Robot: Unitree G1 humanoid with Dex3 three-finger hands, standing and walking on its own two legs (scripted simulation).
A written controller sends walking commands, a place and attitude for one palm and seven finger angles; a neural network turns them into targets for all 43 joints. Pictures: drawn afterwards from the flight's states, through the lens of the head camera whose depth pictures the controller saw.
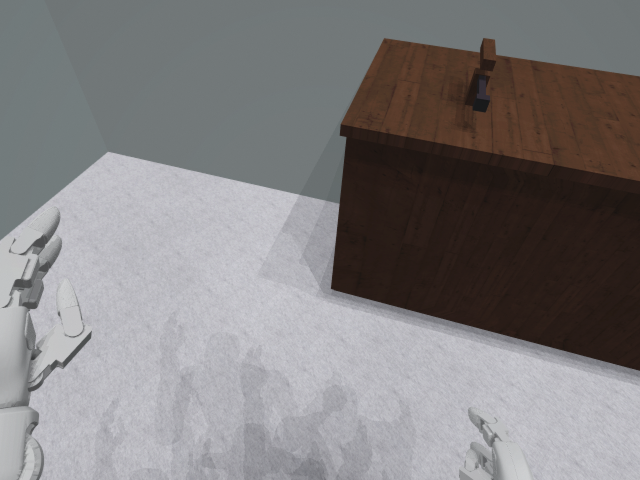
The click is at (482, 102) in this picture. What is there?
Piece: tap's lever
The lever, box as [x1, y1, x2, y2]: [473, 94, 489, 112]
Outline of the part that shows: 477,94 473,103 473,109 485,112 489,101 489,96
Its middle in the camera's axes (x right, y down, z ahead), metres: +0.35 -0.30 +0.85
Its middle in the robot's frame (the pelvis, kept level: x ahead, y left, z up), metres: +0.86 -0.29 +0.08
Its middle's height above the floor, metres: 0.86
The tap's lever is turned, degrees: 0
